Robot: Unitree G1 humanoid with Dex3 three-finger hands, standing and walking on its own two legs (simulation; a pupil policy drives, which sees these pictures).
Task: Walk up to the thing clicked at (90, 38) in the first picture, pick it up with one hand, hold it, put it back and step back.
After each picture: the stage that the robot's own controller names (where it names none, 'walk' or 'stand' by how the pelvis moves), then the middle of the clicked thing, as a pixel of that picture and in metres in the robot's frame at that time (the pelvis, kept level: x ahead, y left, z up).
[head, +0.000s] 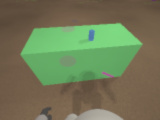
stand; (91, 35) +0.91 +0.03 -0.01
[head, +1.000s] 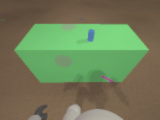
rise first; (90, 35) +0.83 +0.07 +0.01
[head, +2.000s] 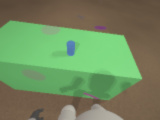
rise first; (70, 48) +0.54 +0.20 +0.02
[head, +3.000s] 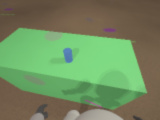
stand; (68, 55) +0.49 +0.22 +0.01
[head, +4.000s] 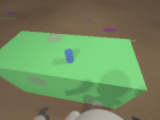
stand; (69, 56) +0.50 +0.21 +0.00
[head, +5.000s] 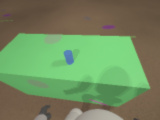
stand; (69, 57) +0.48 +0.21 +0.00
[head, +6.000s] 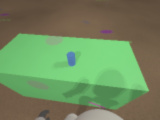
stand; (71, 59) +0.48 +0.19 -0.01
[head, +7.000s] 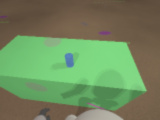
stand; (69, 60) +0.47 +0.20 -0.01
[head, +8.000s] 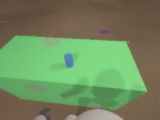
stand; (69, 60) +0.46 +0.20 -0.01
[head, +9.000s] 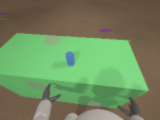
rise first; (70, 59) +0.47 +0.20 -0.01
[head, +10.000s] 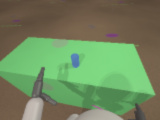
go down; (75, 60) +0.48 +0.19 -0.01
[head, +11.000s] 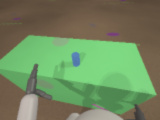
go down; (76, 59) +0.49 +0.18 +0.00
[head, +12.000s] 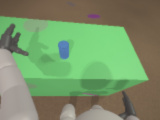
go down; (64, 50) +0.47 +0.17 +0.05
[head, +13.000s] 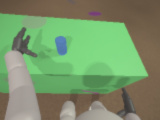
close in; (61, 46) +0.49 +0.18 +0.06
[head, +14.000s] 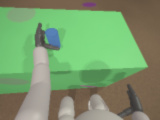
close; (53, 39) +0.51 +0.19 +0.09
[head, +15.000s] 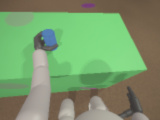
lift; (50, 40) +0.51 +0.21 +0.09
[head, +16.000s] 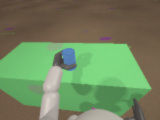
lift; (69, 59) +0.32 +0.14 +0.20
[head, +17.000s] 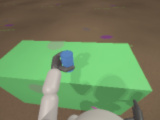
hold; (67, 61) +0.32 +0.16 +0.18
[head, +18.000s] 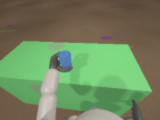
hold; (65, 61) +0.32 +0.17 +0.18
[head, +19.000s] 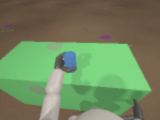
crouch; (70, 62) +0.33 +0.14 +0.17
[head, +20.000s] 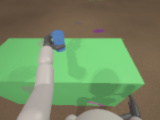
crouch; (59, 41) +0.46 +0.20 +0.21
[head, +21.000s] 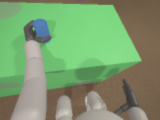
lower; (42, 32) +0.55 +0.20 +0.10
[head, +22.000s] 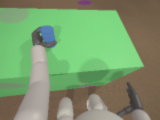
lower; (49, 37) +0.53 +0.20 +0.09
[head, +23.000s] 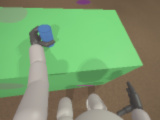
lower; (47, 36) +0.53 +0.20 +0.09
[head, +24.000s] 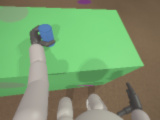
lower; (47, 36) +0.53 +0.20 +0.09
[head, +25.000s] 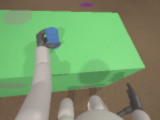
draw back; (53, 38) +0.52 +0.18 +0.09
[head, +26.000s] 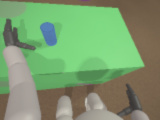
rise; (49, 35) +0.52 +0.19 +0.09
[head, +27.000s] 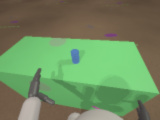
sink last; (75, 56) +0.51 +0.18 +0.04
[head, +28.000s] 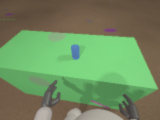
stand; (75, 52) +0.52 +0.17 +0.04
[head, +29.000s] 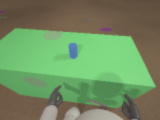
stand; (73, 51) +0.52 +0.18 +0.05
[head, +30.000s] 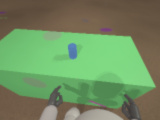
stand; (72, 51) +0.52 +0.18 +0.06
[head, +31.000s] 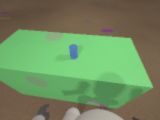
stand; (73, 52) +0.52 +0.18 +0.04
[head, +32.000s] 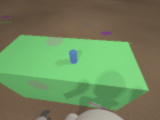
walk; (73, 57) +0.52 +0.18 -0.01
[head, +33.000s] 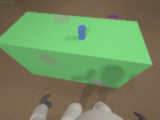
walk; (81, 32) +0.70 +0.14 +0.02
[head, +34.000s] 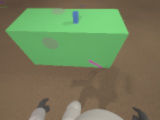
walk; (75, 17) +1.01 +0.26 +0.02
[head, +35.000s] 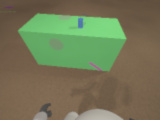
stand; (80, 23) +1.11 +0.21 +0.00
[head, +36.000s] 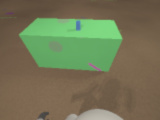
stand; (78, 25) +1.13 +0.23 -0.01
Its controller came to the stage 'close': yes
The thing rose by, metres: 0.21
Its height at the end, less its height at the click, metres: +0.00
